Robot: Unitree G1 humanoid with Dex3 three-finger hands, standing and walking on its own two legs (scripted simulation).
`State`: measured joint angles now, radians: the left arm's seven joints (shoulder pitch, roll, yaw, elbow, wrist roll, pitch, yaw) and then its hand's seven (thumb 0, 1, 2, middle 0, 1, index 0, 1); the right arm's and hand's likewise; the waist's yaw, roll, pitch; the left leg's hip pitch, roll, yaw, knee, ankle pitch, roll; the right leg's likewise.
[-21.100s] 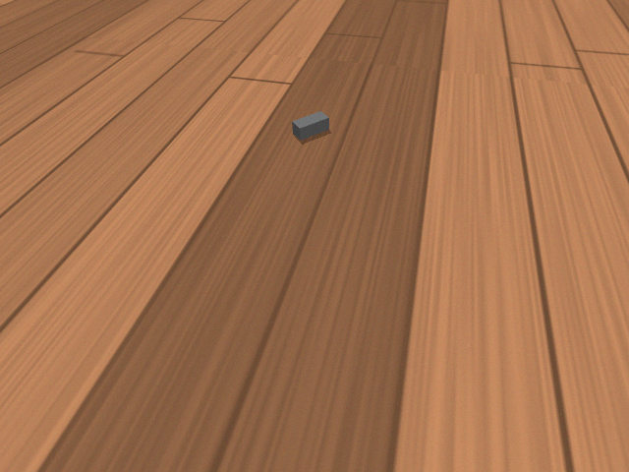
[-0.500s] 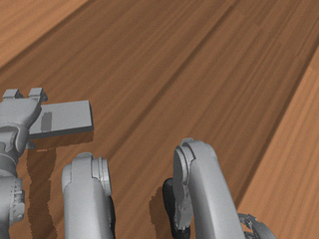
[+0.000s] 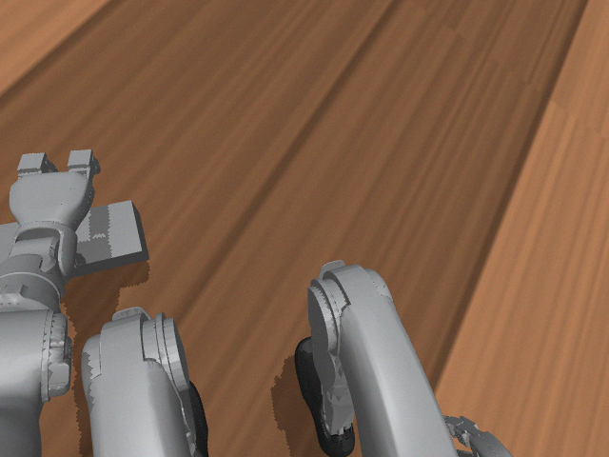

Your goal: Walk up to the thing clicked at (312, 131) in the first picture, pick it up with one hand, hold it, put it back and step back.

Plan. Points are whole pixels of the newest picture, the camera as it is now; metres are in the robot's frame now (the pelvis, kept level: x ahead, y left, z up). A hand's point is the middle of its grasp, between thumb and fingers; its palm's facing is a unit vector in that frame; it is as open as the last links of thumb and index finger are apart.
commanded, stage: close in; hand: left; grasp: from above
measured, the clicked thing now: (76, 244) +0.45 +0.27 -0.28
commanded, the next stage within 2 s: rest palm in 0.22 s
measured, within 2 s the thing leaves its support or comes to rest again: neither
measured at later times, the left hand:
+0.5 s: hand (55, 260) +0.41 +0.28 -0.21, palm faces -0.46 -0.08 -0.88, open 14.2 cm
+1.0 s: hand (67, 250) +0.44 +0.28 -0.26, palm faces -0.49 -0.12 -0.87, open 14.2 cm
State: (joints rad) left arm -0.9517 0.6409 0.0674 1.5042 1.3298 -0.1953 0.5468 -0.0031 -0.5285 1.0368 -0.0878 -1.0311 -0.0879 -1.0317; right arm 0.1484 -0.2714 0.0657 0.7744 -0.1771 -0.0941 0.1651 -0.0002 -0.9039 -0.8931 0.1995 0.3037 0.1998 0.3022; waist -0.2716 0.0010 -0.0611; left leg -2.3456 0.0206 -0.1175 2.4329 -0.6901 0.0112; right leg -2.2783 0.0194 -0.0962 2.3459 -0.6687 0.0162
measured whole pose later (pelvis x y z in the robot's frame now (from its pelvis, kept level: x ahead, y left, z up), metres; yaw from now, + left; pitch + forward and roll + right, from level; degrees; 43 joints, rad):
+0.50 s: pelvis +0.00 +0.00 -0.01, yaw -1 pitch +30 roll -9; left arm -0.89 0.73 0.04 1.52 1.35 -0.36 0.54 0.00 -0.54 1.01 -0.08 -1.02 -0.08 -1.00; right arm 0.11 -0.30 0.07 0.79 -0.21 -0.10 0.16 0.00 -0.91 -0.90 0.20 0.30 0.20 0.30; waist -0.24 -0.07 -0.01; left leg -2.34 0.01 -0.14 2.49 -0.70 0.01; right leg -2.25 0.02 -0.12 2.39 -0.68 0.02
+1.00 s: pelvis +0.00 +0.00 -0.03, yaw -3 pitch +30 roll -10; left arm -0.93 0.84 0.20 1.66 1.29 -0.24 0.59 0.00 -0.51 1.00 -0.07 -1.00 -0.07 -1.00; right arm 0.14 -0.30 0.16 0.77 -0.28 -0.19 0.28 0.00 -0.91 -0.90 0.20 0.30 0.20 0.30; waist -0.33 -0.06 0.11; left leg -2.36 0.02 -0.18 2.56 -0.73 0.00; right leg -2.28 0.04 -0.15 2.42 -0.68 0.02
